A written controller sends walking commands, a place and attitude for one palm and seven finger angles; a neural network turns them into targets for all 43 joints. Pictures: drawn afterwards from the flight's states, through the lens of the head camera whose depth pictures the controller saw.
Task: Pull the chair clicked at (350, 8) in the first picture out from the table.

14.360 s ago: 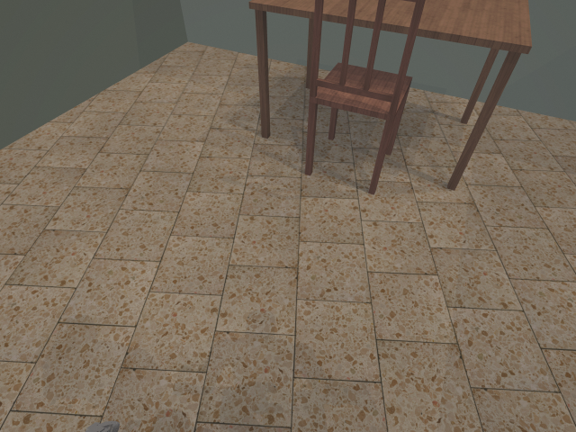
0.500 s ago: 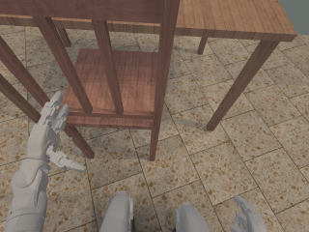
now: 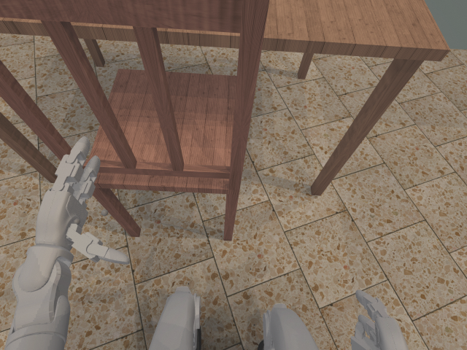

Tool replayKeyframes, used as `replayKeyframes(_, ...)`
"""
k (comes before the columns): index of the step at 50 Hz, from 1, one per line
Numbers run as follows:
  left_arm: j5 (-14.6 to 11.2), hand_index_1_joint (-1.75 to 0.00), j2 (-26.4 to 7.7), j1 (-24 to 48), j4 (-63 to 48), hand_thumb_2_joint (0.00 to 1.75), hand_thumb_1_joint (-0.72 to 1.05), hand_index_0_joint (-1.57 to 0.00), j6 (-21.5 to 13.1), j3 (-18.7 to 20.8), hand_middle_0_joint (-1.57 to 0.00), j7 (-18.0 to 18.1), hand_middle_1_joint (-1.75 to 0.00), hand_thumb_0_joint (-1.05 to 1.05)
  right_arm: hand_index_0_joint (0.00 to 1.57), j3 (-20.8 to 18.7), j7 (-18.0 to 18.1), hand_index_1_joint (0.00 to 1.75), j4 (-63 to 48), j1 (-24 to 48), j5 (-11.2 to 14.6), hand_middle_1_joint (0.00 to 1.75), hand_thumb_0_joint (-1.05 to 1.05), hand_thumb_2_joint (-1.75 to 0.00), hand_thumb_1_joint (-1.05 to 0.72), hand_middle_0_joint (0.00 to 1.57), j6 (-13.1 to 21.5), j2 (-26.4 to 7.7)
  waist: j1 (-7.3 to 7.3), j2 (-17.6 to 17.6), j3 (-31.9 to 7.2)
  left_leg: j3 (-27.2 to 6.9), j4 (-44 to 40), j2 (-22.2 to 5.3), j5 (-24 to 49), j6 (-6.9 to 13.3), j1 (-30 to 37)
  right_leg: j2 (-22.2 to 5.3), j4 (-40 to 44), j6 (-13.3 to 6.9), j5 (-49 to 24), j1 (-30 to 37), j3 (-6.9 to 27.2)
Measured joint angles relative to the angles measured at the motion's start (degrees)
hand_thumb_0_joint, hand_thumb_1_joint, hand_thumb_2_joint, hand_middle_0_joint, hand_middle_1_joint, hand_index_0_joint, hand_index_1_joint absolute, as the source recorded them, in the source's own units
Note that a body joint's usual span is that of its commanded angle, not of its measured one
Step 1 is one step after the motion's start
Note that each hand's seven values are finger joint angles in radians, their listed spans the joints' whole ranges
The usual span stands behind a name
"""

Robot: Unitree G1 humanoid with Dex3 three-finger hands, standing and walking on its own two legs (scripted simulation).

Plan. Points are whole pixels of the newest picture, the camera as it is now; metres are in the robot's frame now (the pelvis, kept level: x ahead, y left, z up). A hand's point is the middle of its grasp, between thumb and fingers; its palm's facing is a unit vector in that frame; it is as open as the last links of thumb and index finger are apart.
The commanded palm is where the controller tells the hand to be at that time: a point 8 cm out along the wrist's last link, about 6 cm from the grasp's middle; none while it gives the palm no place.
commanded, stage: aim the fingers beside a spindle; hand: left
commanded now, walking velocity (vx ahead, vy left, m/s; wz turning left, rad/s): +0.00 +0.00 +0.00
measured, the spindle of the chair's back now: (104, 113) +0.49 +0.24 +0.07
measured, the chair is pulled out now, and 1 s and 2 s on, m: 0.00 0.00 0.00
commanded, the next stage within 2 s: push the fingers through the gap in 0.12 s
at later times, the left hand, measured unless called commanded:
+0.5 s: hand (101, 191) +0.36 +0.23 +0.02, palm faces +0.00 -1.00 -0.05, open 16.9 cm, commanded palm +0.34 +0.27 +0.03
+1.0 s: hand (112, 166) +0.41 +0.22 +0.03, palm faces -0.02 -1.00 -0.05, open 16.9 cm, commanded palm +0.39 +0.27 +0.02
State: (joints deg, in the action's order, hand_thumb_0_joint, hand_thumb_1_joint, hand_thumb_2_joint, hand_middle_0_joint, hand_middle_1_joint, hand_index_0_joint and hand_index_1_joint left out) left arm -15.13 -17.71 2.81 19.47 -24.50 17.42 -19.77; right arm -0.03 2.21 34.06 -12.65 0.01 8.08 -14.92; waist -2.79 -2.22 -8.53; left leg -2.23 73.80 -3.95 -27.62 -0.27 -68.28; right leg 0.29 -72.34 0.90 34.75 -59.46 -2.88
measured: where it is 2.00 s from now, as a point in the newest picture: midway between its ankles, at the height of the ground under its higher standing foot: outside the picture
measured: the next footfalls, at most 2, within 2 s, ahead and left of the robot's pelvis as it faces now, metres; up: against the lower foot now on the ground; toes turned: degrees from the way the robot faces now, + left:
none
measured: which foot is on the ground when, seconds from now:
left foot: down 0.00-1.00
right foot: down 0.00-1.00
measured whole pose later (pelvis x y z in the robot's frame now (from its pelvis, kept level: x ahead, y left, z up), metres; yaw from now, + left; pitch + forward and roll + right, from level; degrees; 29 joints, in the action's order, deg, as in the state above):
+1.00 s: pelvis +0.00 +0.00 -0.01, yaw -1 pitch +24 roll -4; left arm -11.6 -22.5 24.7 39.6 -23.9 21.2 -19.8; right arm 0.5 1.5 36.8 -14.8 -0.4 4.8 -15.2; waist -4.7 -2.3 -8.5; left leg -2.1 75.0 -4.2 -27.4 0.1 -72.0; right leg 0.6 -73.3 1.2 34.3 -63.2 -2.5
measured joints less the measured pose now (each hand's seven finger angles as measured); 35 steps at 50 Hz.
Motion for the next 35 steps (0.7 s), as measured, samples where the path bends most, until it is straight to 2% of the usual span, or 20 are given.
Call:
replayKeyframes(4,0.23,-0.08,-1.23,2.48,1.87,0.3,-0.5,-0.06,-0.91,0.82,-0.06,0.24,-0.08,-0.01,0.2,0.53,0.1,0.3,0.57,0.5,0.07,0.3,0.01,-0.9,-0.91,0.2,-0.25,0.23,0.05,0.15,-0.47,-0.21,-0.11,0.04,0.15,-0.14,0.07,0.0,0.03,-0.1,-0.04,0.1,-0.2)
replayKeyframes(8,-0.42,-0.08,-2.93,6.2,8.47,0.3,-0.5,-0.06,1.84,2.13,-0.06,-0.74,-0.08,-0.01,0.2,1.05,0.08,0.3,0.15,0.81,0.5,0.3,0.01,-0.9,-0.9,0.2,-0.87,0.06,-0.22,-0.08,-0.85,-0.37,0.43,0.06,0.18,-0.19,-1.06,0.01,-0.62,-0.18,0.07,-1.01,-0.32)
replayKeyframes(11,-0.61,-0.08,-2.83,6.18,9.12,0.3,-0.5,-0.06,3.24,2.03,-0.06,-1.64,-0.08,-0.01,0.2,0.86,0.1,0.3,-0.34,0.73,0.53,0.3,0.01,-0.9,-0.9,0.2,-0.82,-0.11,-0.37,-0.28,-0.48,-0.3,0.84,-0.04,0.06,-0.1,-1.7,0.09,-0.95,-0.13,0.09,-1.66,-0.22)
replayKeyframes(16,-0.01,-0.08,-1.1,4.28,4.03,0.3,-0.5,-0.06,0.95,0.76,-0.06,-1.32,-0.08,-0.01,0.2,0.36,0.18,0.3,0.29,0.2,-0.03,0.3,0.01,-0.9,-0.91,0.2,-0.18,0.01,-0.19,-0.1,0.05,0.03,0.65,-0.12,-0.05,0.06,-1.43,0.14,-0.63,0.07,-0.02,-1.48,0.13)
replayKeyframes(19,0.31,-0.08,-1.31,5.89,4.96,0.3,-0.5,-0.06,-0.5,1.58,-0.06,-0.57,-0.08,-0.01,0.2,0.56,0.15,0.3,1.13,0.06,-0.2,0.3,0.01,-0.9,-0.91,0.2,-0.36,0.23,-0.25,0.21,-0.46,0.11,0.8,-0.13,-0.14,0.06,-1.64,0.13,-0.85,0.12,0.1,-1.74,0.21)
replayKeyframes(23,0.49,-0.08,-2.9,9.6,9.41,0.3,-0.5,-0.06,1.07,2.91,-0.06,-0.11,-0.08,-0.01,0.2,0.75,0.0,0.3,1.23,-0.03,0.01,0.3,0.01,-0.9,-0.9,0.2,-1.13,0.28,-0.64,0.05,-0.67,-0.15,1.43,-0.02,-0.25,0.02,-2.42,0.07,-1.47,0.07,0.33,-2.37,-0.02)
replayKeyframes(27,0.91,-0.08,-3.53,11.24,11.0,0.3,-0.5,-0.06,3.19,2.32,-0.06,-0.69,-0.08,-0.01,0.2,0.67,0.01,0.3,1.0,-0.31,0.2,0.3,0.01,-0.9,-0.9,0.2,-1.49,0.11,-0.81,-0.32,-0.24,-0.13,1.33,0.0,-0.1,0.17,-2.58,0.06,-1.23,0.17,0.09,-2.48,0.01)
replayKeyframes(35,1.83,-0.08,-2.69,13.72,12.07,0.3,-0.5,-0.06,1.24,2.47,-0.06,0.38,-0.08,-0.01,0.2,0.67,-0.23,0.3,1.67,-1.06,-0.18,0.3,0.01,-0.9,-0.91,0.2,-1.83,0.21,-1.26,-0.06,-0.42,0.37,0.47,-0.13,0.19,0.31,-2.1,0.13,-0.4,0.36,-0.42,-2.26,0.5)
